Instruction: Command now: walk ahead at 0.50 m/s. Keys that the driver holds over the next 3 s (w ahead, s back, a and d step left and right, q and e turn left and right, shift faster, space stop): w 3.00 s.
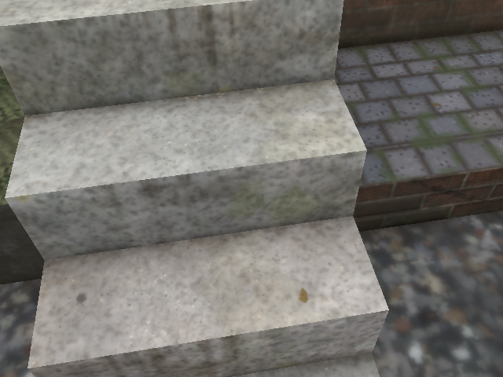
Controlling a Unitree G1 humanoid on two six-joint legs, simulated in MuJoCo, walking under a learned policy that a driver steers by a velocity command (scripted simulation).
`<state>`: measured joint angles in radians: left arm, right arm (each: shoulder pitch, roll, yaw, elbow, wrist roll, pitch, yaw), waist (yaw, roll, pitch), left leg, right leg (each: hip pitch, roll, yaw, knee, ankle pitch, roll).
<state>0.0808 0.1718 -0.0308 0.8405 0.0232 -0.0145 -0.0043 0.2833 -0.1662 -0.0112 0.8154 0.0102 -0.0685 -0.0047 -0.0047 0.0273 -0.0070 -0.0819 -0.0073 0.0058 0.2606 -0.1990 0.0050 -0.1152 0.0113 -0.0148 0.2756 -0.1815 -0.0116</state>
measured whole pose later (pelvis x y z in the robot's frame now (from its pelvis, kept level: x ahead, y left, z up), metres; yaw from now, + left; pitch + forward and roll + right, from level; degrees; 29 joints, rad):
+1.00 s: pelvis +0.00 +0.02 +0.00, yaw +0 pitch +1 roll +0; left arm 0.10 0.19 -0.05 0.93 0.02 -0.03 0.01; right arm 0.25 -0.18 0.01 0.85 0.00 -0.07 -0.01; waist 0.01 0.00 0.00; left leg -0.06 -0.03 0.01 0.24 -0.19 0.03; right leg -0.08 -0.01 -0.01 0.25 -0.17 0.01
